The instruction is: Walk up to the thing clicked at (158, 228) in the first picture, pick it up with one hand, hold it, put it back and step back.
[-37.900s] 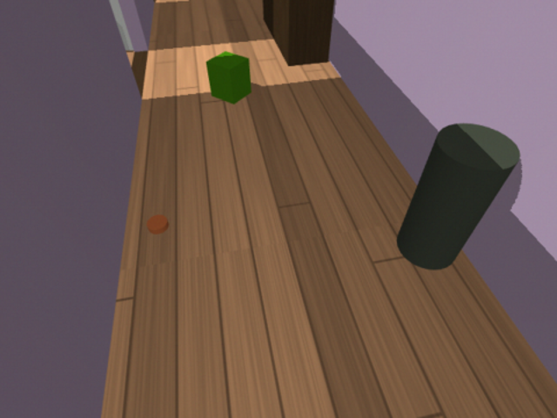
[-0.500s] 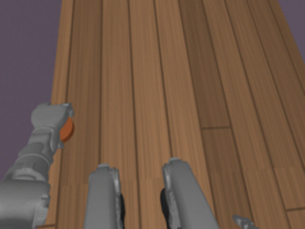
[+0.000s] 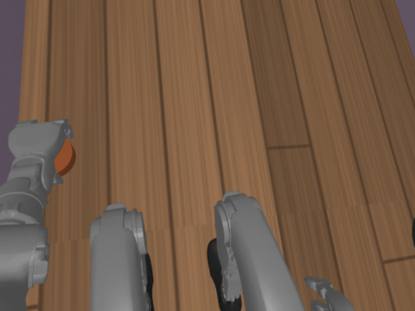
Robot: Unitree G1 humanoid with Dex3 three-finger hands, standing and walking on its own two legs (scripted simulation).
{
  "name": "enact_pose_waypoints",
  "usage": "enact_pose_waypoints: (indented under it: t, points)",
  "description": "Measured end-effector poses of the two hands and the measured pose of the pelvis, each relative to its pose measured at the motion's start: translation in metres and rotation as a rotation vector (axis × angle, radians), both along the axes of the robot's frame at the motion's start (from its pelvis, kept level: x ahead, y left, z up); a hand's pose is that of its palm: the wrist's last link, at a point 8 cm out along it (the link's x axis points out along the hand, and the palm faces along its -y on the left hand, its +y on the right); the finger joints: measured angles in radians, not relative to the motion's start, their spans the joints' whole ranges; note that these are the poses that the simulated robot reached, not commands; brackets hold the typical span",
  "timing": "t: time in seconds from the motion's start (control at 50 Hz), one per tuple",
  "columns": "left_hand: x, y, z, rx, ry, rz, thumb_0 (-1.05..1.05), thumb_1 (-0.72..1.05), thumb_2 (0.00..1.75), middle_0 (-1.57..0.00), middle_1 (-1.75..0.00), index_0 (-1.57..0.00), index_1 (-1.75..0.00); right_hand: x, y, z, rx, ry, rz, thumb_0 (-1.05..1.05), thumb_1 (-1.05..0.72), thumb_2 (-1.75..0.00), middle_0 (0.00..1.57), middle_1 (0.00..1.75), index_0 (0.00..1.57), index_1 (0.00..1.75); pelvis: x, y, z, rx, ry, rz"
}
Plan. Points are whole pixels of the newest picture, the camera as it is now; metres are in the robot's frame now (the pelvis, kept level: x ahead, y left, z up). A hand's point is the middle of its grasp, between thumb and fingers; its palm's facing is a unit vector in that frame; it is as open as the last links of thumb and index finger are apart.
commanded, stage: crouch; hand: left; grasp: from above
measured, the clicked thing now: (49, 155) +0.44 +0.29 -0.20
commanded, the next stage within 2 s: lower in 0.48 s
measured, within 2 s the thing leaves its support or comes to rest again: rests again in 1.88 s
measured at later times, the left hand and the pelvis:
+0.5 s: hand (57, 159) +0.44 +0.29 -0.23, palm faces -0.46 -0.07 -0.88, open 11.0 cm; pelvis +0.00 +0.00 -0.05, yaw -2 degrees
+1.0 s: hand (68, 161) +0.44 +0.28 -0.29, palm faces -0.47 -0.10 -0.88, open 11.0 cm; pelvis +0.00 +0.00 -0.08, yaw -4 degrees
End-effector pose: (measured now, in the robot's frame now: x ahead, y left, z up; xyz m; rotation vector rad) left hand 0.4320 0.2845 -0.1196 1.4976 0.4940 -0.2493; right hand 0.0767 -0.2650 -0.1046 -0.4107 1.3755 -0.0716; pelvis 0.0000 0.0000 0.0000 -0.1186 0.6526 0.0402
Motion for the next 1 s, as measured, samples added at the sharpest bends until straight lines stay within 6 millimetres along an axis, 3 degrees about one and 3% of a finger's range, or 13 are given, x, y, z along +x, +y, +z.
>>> enact_pose_waypoints:
  t: [0.28, 0.68, 1.0]
  points:
    - [0.007, 0.003, -0.035, -0.005, 0.013, 0.006, -0.01, -0.17, 0.63, -0.47, -0.71, -0.6, -0.74, -0.026, 0.001, -0.031, 0.012, 0.064, -0.005, 0.0, -0.91, -0.9, 0.21, 0.29, 0.2, 0.3, -0.004, -0.003, -0.034, -0.005, -0.031, -0.016]
    - [0.014, 0.008, -0.069, 0.005, 0.02, 0.011, -0.01, -0.17, 0.63, -0.46, -0.72, -0.59, -0.74, -0.02, -0.006, -0.05, -0.011, 0.064, 0.045, 0.0, -0.91, -0.9, 0.21, 0.29, 0.2, 0.3, -0.003, -0.004, -0.061, -0.019, -0.06, -0.034]
    - [0.018, 0.002, -0.113, -0.031, 0.019, -0.002, -0.01, -0.16, 0.62, -0.44, -0.73, -0.58, -0.75, -0.028, -0.005, -0.056, -0.023, 0.095, 0.094, 0.0, -0.91, -0.9, 0.21, 0.29, 0.2, 0.3, -0.001, -0.004, -0.08, -0.041, -0.091, -0.052]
